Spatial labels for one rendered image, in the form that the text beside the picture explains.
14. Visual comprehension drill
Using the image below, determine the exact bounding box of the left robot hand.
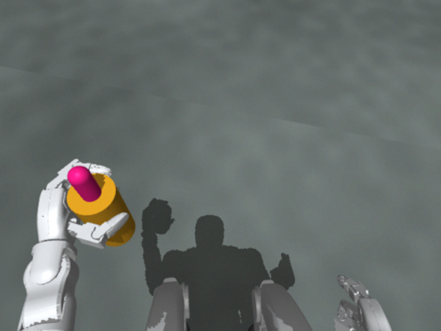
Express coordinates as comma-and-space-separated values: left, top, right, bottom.
37, 159, 129, 249

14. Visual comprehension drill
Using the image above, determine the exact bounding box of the bottle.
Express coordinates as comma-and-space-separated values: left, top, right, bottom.
67, 165, 136, 247

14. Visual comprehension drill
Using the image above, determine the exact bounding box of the left robot arm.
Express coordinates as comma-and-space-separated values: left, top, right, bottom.
17, 239, 79, 331

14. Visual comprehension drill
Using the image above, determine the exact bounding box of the right robot hand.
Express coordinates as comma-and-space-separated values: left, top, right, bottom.
334, 275, 392, 331

